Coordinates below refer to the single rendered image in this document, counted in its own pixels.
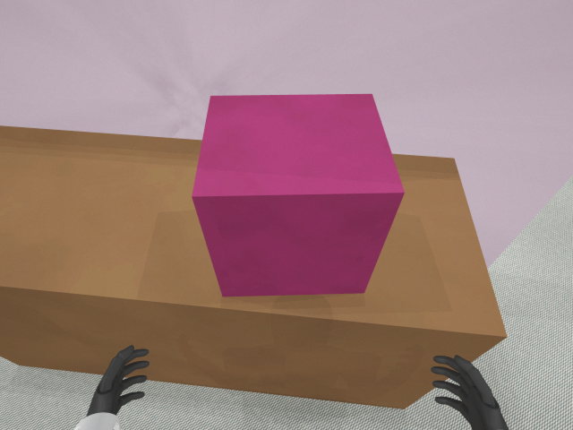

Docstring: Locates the left robot hand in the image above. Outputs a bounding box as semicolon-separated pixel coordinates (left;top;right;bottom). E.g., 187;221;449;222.
87;345;150;416

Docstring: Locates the carton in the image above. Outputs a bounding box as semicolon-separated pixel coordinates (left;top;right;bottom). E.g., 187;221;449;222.
192;94;405;297

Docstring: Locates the pedestal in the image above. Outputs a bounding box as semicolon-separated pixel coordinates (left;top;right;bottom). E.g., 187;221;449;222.
0;125;508;409

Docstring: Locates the left robot forearm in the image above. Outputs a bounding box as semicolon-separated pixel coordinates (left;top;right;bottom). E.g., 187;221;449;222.
73;412;121;430

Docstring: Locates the right robot hand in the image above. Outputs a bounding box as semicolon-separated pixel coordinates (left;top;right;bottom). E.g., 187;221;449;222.
431;355;509;430

